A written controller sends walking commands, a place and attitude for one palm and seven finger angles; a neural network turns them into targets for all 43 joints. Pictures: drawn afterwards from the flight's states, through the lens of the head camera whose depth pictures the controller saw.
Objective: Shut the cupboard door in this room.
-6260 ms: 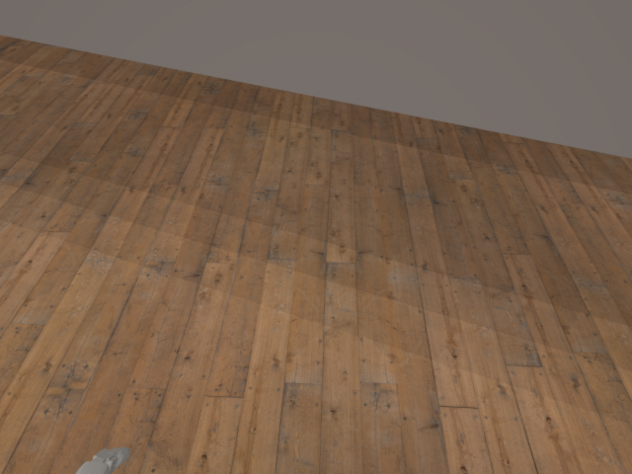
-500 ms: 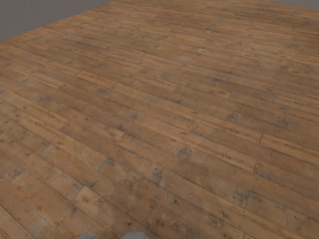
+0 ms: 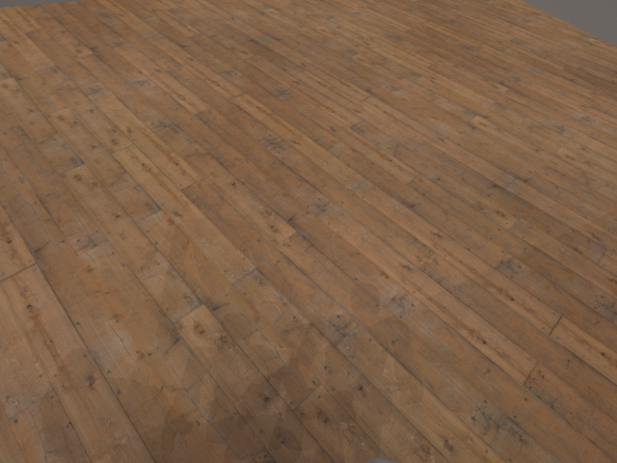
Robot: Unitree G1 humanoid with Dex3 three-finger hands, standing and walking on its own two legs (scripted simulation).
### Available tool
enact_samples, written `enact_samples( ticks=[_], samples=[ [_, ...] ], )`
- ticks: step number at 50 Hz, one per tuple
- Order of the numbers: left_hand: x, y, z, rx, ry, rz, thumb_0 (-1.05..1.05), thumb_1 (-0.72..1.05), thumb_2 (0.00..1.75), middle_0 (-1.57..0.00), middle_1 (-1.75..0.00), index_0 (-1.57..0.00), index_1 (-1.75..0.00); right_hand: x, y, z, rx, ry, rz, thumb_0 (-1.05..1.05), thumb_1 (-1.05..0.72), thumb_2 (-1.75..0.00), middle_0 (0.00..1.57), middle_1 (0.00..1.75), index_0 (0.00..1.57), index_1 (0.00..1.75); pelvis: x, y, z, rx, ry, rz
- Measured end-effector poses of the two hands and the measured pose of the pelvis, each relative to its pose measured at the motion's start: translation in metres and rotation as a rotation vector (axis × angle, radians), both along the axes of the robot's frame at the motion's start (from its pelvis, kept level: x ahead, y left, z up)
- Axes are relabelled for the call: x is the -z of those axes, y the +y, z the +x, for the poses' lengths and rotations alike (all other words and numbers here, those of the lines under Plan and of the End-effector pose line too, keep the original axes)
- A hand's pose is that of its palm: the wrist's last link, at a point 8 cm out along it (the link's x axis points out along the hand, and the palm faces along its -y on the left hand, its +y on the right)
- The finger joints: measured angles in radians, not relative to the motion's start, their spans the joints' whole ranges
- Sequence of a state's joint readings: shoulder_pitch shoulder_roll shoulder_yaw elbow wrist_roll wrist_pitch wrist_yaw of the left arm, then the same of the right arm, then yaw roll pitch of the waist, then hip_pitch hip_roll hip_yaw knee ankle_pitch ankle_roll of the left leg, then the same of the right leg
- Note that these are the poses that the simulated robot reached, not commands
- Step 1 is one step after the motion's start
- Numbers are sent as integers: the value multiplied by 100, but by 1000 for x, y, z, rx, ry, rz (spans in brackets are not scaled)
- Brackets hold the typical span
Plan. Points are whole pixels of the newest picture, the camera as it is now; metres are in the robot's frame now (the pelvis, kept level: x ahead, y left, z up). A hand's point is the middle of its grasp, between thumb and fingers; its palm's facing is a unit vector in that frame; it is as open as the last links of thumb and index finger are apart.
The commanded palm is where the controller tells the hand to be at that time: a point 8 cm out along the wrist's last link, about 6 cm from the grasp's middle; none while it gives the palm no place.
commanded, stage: turn or walk to find it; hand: left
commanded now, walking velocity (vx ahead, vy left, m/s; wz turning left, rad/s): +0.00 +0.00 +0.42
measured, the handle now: out of the picture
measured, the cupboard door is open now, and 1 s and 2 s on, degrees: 84 84 84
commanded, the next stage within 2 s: none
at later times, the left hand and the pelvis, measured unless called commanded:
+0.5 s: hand out of the picture +0.02 +0.15 -0.14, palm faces +0.22 -0.94 -0.28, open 7.3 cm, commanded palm none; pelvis -0.04 -0.05 +0.00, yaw +12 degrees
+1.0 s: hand out of the picture -0.16 +0.19 -0.18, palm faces +0.47 -0.85 -0.23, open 7.4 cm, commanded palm none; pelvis -0.09 -0.01 +0.00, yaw +25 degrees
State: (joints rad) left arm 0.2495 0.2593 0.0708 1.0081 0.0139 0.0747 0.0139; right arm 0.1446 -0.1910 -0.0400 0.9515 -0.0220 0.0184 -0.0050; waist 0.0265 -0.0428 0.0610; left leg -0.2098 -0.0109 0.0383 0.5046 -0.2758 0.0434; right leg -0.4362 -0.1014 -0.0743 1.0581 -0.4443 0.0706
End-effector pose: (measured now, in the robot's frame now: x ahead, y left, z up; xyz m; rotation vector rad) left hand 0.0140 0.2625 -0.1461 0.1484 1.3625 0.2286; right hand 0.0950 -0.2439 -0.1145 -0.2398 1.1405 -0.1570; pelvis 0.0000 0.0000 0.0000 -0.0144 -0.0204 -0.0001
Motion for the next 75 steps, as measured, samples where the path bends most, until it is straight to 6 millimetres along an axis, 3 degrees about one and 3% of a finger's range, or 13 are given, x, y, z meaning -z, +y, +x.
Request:
enact_samples(
  ticks=[4,9,14,18,26,32,37,43,47,54,61,67,75],
  samples=[
    [-9,2,11,-6,-68,8,0,91,90,-20,-30,-20,-29,1,9,-4,-19,4,21,0,-91,-90,20,30,20,30,-4,3,-5,-27,-2,-1],
    [-18,-6,28,-3,-141,23,0,91,90,-20,-30,-20,-29,10,7,-23,-19,39,49,0,-91,-90,20,30,20,30,-3,-4,-13,-63,-3,9],
    [-27,-26,40,4,-207,44,0,91,90,-20,-30,-20,-29,27,-11,-50,-11,107,74,0,-91,-90,20,30,20,30,1,-20,-22,-101,5,24],
    [-31,-47,33,-3,-249,72,0,91,90,-20,-30,-20,-30,44,-32,-67,-10,155,94,0,-91,-90,20,30,20,30,7,-38,-29,-135,3,31],
    [-41,-71,-23,-103,-199,76,0,91,90,-21,-30,-21,-30,37,-60,-76,-71,218,82,0,-91,-90,20,30,20,30,-4,-56,-40,-226,-6,54],
    [-32,-77,-66,-194,-159,56,0,91,90,-21,-30,-21,-30,32,-61,-71,-144,253,45,0,-91,-90,19,30,20,30,-4,-56,-49,-289,0,49],
    [-18,-70,-112,-277,-107,30,0,91,90,-21,-30,-21,-30,26,-39,-47,-234,218,15,0,-91,-90,19,30,20,30,-1,-47,-61,-338,6,36],
    [12,-47,-175,-378,-32,-5,0,91,90,-21,-30,-21,-30,17,9,-13,-345,76,-15,0,-91,-90,19,30,20,30,13,-25,-81,-387,5,21],
    [9,-36,-196,-407,17,-15,0,91,90,-20,-30,-20,-30,4,34,-9,-385,21,-10,0,-91,-90,20,30,20,30,5,-16,-88,-403,0,7],
    [-9,-23,-194,-436,-56,17,0,91,90,-20,-30,-20,-29,2,54,-15,-433,32,16,0,-91,-90,20,30,20,30,-5,-11,-97,-456,10,-1],
    [-21,-26,-169,-438,-136,64,0,91,90,-20,-30,-20,-29,17,36,-34,-438,99,38,0,-91,-90,20,30,20,30,-3,-25,-100,-514,17,10],
    [-28,-51,-151,-440,-212,113,0,91,90,-20,-30,-20,-29,42,1,-43,-444,180,53,0,-91,-90,20,30,20,30,7,-51,-98,-564,28,25],
    [-38,-96,-183,-529,-172,104,0,91,90,-21,-30,-20,-30,37,-25,-32,-500,234,30,0,-91,-90,20,30,20,30,-3,-71,-97,-651,22,45]
  ],
)
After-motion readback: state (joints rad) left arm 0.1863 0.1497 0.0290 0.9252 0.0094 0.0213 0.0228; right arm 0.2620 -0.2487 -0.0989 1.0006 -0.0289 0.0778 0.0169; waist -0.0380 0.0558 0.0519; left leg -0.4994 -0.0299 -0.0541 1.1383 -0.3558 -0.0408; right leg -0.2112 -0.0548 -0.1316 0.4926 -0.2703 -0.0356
